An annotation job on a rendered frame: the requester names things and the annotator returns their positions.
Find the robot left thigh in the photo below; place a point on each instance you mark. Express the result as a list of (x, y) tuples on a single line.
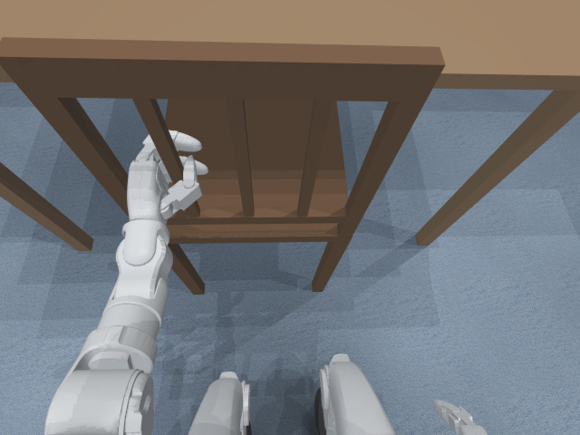
[(224, 410)]

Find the robot thigh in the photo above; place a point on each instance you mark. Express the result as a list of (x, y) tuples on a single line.
[(224, 410), (346, 391)]

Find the left robot upper arm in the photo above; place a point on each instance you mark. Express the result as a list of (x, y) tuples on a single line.
[(104, 402)]

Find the left robot forearm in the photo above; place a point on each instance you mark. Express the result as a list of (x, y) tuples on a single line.
[(126, 335)]

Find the robot right thigh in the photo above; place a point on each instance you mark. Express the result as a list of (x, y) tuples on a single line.
[(346, 391)]

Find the right robot hand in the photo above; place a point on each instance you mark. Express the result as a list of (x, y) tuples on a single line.
[(458, 419)]

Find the table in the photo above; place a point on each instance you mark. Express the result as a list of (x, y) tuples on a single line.
[(485, 44)]

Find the chair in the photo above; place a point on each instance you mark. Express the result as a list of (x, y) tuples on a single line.
[(266, 117)]

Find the left robot hand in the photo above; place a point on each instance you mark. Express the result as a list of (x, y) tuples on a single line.
[(149, 181)]

